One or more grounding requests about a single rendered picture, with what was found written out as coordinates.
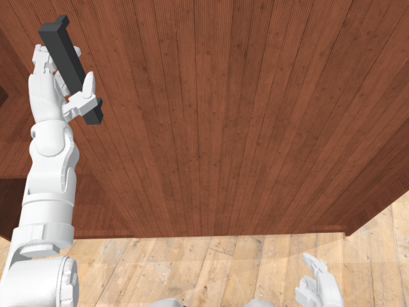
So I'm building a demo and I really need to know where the handle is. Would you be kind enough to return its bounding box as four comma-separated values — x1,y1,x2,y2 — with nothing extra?
38,15,104,125

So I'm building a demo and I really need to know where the robot right hand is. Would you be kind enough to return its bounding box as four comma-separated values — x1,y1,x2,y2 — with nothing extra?
295,253,344,307

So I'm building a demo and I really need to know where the left robot upper arm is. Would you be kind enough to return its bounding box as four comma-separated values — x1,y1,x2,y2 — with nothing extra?
0,256,79,307

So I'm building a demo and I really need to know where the left robot forearm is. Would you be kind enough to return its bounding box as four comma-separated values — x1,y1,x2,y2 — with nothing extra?
0,120,79,298

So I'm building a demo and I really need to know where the wardrobe door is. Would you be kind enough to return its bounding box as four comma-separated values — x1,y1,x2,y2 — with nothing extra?
313,117,409,225
0,0,409,238

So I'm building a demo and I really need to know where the robot left hand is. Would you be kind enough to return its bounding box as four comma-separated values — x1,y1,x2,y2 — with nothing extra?
28,44,98,124

